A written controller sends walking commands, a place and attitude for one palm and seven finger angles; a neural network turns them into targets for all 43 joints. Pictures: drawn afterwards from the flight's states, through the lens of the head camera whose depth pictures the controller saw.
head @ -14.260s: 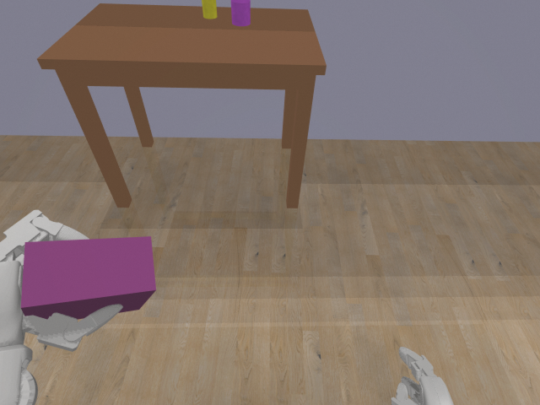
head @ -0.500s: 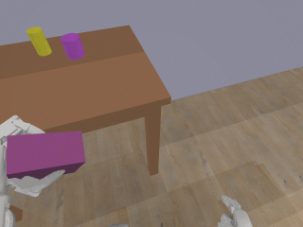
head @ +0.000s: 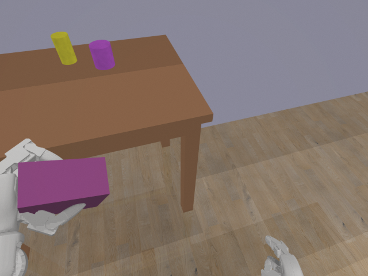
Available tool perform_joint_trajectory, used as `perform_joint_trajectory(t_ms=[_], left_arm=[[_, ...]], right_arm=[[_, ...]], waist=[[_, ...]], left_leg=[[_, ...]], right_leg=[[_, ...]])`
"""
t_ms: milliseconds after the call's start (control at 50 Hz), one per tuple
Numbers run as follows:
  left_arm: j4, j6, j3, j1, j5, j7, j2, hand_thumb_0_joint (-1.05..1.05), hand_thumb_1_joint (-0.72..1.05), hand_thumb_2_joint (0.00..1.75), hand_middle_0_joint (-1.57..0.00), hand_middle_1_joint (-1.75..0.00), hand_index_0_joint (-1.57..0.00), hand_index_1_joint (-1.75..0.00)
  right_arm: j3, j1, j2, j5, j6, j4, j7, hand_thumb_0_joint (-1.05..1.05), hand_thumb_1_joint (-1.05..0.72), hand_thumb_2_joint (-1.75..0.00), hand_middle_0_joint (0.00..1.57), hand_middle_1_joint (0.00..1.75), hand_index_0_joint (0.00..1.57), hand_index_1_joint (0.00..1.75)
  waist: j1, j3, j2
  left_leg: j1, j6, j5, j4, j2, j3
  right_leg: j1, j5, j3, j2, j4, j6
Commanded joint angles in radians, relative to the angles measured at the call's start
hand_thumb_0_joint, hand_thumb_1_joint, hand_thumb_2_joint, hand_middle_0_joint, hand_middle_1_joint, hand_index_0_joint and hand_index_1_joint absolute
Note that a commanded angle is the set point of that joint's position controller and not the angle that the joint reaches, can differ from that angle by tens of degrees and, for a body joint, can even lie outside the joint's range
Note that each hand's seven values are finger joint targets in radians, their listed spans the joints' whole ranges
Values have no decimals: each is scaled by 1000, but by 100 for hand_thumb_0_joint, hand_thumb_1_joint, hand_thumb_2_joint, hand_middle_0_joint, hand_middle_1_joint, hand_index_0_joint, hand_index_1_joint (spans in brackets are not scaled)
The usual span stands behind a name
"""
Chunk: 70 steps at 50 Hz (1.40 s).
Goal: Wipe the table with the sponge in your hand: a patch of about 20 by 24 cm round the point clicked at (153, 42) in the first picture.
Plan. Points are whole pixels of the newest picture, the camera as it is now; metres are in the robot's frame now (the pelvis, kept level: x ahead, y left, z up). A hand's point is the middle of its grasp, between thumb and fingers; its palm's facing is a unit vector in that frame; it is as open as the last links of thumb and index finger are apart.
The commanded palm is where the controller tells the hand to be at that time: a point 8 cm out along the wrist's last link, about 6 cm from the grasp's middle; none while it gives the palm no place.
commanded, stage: come to a stop and stand still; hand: left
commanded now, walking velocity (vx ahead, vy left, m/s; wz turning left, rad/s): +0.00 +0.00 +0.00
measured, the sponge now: (76, 186) +0.22 +0.20 +0.15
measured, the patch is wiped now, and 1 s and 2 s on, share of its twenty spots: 0.00 0.00 0.00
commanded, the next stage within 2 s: look again from close up in 0.18 s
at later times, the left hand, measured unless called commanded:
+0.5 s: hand (35, 168) +0.24 +0.27 +0.17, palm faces +0.38 -0.85 -0.36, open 9.9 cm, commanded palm +0.18 +0.30 +0.18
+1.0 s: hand (33, 145) +0.29 +0.31 +0.16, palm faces +0.36 -0.87 -0.35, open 9.9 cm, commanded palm +0.23 +0.34 +0.18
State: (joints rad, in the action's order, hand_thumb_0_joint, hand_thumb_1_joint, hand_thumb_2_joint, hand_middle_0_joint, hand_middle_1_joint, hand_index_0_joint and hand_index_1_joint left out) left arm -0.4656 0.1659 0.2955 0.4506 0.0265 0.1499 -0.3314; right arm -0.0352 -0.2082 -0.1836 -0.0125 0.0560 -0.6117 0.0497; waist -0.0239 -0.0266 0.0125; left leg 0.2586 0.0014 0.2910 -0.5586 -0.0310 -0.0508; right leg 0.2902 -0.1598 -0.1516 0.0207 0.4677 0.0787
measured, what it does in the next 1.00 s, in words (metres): shifts its weight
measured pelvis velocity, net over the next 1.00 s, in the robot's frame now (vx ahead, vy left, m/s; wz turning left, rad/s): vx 0.06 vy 0.07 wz -0.02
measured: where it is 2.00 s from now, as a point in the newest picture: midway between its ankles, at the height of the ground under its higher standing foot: outside the picture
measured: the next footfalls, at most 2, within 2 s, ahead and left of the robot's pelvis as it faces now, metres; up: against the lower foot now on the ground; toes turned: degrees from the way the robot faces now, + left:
left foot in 1.24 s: +0.12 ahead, +0.20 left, +0.00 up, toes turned -2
right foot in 1.44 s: +0.13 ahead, +0.02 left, +0.00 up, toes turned -10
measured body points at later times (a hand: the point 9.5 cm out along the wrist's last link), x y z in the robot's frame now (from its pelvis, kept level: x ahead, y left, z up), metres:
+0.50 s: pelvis +0.01 +0.03 +0.01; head +0.02 +0.03 +0.46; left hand +0.21 +0.32 +0.19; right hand +0.16 -0.21 -0.07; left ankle +0.02 +0.12 -0.73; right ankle +0.06 -0.07 -0.73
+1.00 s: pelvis +0.06 +0.07 -0.01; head +0.08 +0.09 +0.44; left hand +0.27 +0.35 +0.18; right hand +0.26 -0.16 -0.06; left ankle +0.02 +0.12 -0.73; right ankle +0.07 -0.07 -0.73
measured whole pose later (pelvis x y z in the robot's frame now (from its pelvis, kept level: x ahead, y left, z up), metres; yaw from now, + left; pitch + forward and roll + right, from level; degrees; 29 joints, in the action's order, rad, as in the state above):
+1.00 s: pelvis +0.06 +0.07 -0.01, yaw -1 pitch -1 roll -1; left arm -0.46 0.22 0.36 0.40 0.05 0.10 -0.38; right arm -0.02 -0.18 -0.21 -0.01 0.11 -0.51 0.00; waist -0.01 -0.04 -0.04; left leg 0.18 0.09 0.38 -0.56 0.06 -0.10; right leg 0.27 -0.30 -0.06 -0.04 0.59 -0.01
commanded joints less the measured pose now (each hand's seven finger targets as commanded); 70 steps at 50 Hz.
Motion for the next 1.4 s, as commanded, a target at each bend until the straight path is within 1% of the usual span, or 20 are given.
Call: perform_joint_trajectory(t_ms=[0, 80, 240, 260, 280, 300, 320, 460, 520, 680, 840, 1020, 1080, 1120, 1140, 1180, 1200, 1220, 1280, 1380], left_arm=[[-206, 58, 134, -87, 4, 24, -199, 0, 10, 130, -120, -160, -120, -160], [-199, 68, 124, -75, -7, 23, -179, 0, 10, 130, -120, -160, -120, -160], [-206, 81, 126, -65, -5, 24, -179, 0, 10, 130, -120, -160, -120, -160], [-435, 173, 716, -1115, -146, 12, -1009, 0, 10, 130, -120, -160, -120, -160], [159, 137, 343, -543, -44, -41, -416, 0, 10, 130, -120, -160, -120, -160], [186, 132, 225, -296, -7, -58, -257, 0, 10, 130, -120, -160, -120, -160], [153, 152, 126, -220, 23, -68, -129, 0, 10, 130, -120, -160, -120, -160], [-118, 143, 164, -118, 19, -36, -210, 0, 10, 130, -120, -160, -120, -160], [-164, 144, 243, -206, 14, -28, -280, 0, 10, 130, -120, -160, -120, -160], [-191, 139, 128, -213, 9, -35, -162, 0, 10, 130, -120, -160, -120, -160], [-166, 118, 156, -142, 21, -28, -178, 0, 10, 130, -120, -160, -120, -160], [-276, 126, 199, -101, 29, -31, -222, 0, 10, 130, -120, -160, -120, -160], [-262, 133, 208, -74, 33, -20, -225, 0, 10, 130, -120, -160, -120, -160], [-252, 151, 243, -92, 37, -7, -246, 0, 10, 130, -120, -160, -120, -160], [-290, 144, 212, -128, 31, -6, -211, 0, 10, 130, -120, -160, -120, -160], [-318, 134, 186, -195, 10, -10, -203, 0, 10, 130, -120, -160, -120, -160], [-339, 139, 178, -211, 10, -16, -202, 0, 10, 130, -120, -160, -120, -160], [-389, 148, 185, -239, 11, -17, -217, 0, 10, 130, -120, -160, -120, -160], [-287, 147, 210, -223, 3, -15, -235, 0, 10, 130, -120, -160, -120, -160], [-263, 130, 207, -80, 5, -12, -215, 0, 10, 130, -120, -160, -120, -160]], right_arm=[[41, 84, -120, 2, 38, 159, 21, 0, -90, -90, 20, 30, 20, 30], [42, 84, -129, 7, 39, 170, 24, 0, -90, -90, 20, 30, 20, 30], [51, 62, -127, 8, 67, 154, 18, 0, -90, -90, 20, 30, 20, 30], [78, -99, -154, -23, 131, 116, 14, 0, -90, -90, 20, 30, 20, 30], [43, -8, -48, -1, 124, 77, 13, 0, -90, -90, 20, 30, 20, 30], [65, 5, -107, 20, 146, 155, 14, 0, -90, -90, 20, 30, 20, 30], [65, 18, -106, 32, 158, 170, -10, 0, -90, -90, 20, 30, 20, 30], [52, 70, -139, 28, 166, 191, -25, 0, -90, -90, 20, 30, 20, 30], [52, 82, -139, 21, 167, 200, -16, 0, -90, -90, 20, 30, 20, 30], [57, 68, -143, 4, 177, 195, -32, 0, -90, -90, 20, 30, 20, 30], [59, 89, -150, 1, 110, 220, -33, 0, -90, -90, 20, 30, 20, 30], [79, 78, -162, 14, 85, 248, -60, 0, -90, -90, 20, 30, 20, 30], [102, 70, -170, 27, 75, 241, -65, 0, -90, -90, 20, 30, 20, 30], [100, 89, -169, 26, 66, 220, -72, 0, -90, -90, 20, 30, 20, 30], [89, 74, -147, 25, 51, 201, -77, 0, -90, -90, 20, 30, 20, 30], [69, 48, -115, 20, 34, 162, -68, 0, -90, -90, 20, 30, 20, 30], [80, 66, -141, 27, 53, 176, -50, 0, -90, -90, 20, 30, 20, 30], [101, 76, -165, 26, 75, 208, -41, 0, -90, -90, 20, 30, 20, 30], [95, 63, -134, 12, 101, 195, -48, 0, -90, -90, 20, 30, 20, 30], [67, 90, -144, 22, 117, 196, -60, 0, -90, -90, 20, 30, 20, 30]], waist=[[16, 49, 12], [13, 36, 105], [17, 89, 17], [12, -58, -135], [2, 205, -120], [-55, 114, -57], [-36, 144, 58], [-24, 60, -11], [-17, 56, 50], [-1, 157, 62], [13, 130, 32], [14, 155, 111], [-10, 205, -124], [-15, 132, -187], [-5, 81, -150], [71, 117, 58], [63, 95, 250], [51, 91, 449], [42, 50, 142], [3, 131, 144]], left_leg=[[27, 27, 98, 178, -69, 100], [161, 43, 130, 295, -131, 165], [125, 17, 51, 188, -82, 96], [131, 18, -41, 36, -26, 7], [22, 32, -43, 17, 31, 31], [-13, 16, -1, 12, 39, 16], [-24, 17, 13, 67, 28, 11], [107, 43, 96, 308, -69, 127], [118, 43, 93, 319, -77, 127], [-31, 7, -205, 168, -18, 65], [-1, 0, -245, 126, -25, 75], [-99, -31, -685, 14, -70, 75], [178, -67, -458, -352, 33, 22], [375, 0, 334, -534, -35, 239], [325, 23, 375, -428, -115, 333], [-71, 1, 9, -62, 15, 69], [-134, 23, -22, 110, -9, 143], [-127, 109, -34, 259, -188, 369], [-84, 244, -276, 215, -242, 446], [58, 117, -318, 53, -127, 144]], right_leg=[[-36, -341, 239, -158, -203, -51], [-179, -145, 164, -78, -76, -75], [-185, -57, 226, -123, -110, -64], [-1, 18, 251, -110, -224, -199], [-103, -56, 244, -202, -166, -79], [-70, -112, 372, -194, -253, -88], [-126, -124, 367, -216, -231, -59], [-189, -179, 179, -68, -69, -73], [-202, -112, 172, -58, -28, -69], [-232, 156, 194, -82, -52, -39], [-198, 170, 181, -95, 42, -17], [-128, 60, 68, -59, 156, -28], [-343, 371, 334, -242, 106, 121], [-286, 415, 668, -504, 15, 207], [-170, 292, 598, -502, 51, 150], [127, -2, 228, -226, 189, 8], [194, -141, 117, -69, 382, -44], [272, -439, 63, 18, 651, -88], [338, -385, 174, -48, 765, -71], [-141, -129, 53, -44, 102, -62]])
